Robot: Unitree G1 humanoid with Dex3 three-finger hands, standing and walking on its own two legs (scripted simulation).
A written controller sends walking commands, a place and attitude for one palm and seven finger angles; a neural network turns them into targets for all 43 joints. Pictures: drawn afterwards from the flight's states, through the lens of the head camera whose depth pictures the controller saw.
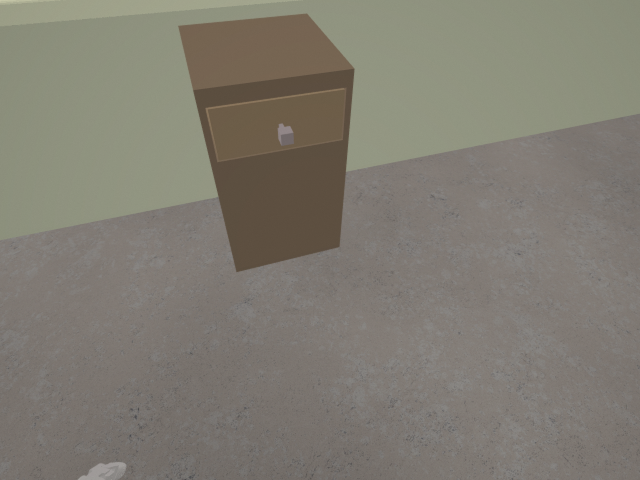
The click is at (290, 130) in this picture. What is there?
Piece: drawer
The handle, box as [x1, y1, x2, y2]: [278, 123, 293, 145]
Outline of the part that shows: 279,124 278,138 281,145 293,143 293,133 290,127 284,127 282,123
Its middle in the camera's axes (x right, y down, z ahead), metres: -0.11 -0.30 +1.10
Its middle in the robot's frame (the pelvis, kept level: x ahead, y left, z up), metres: +1.01 +0.16 -0.14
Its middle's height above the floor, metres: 0.62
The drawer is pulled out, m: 0.00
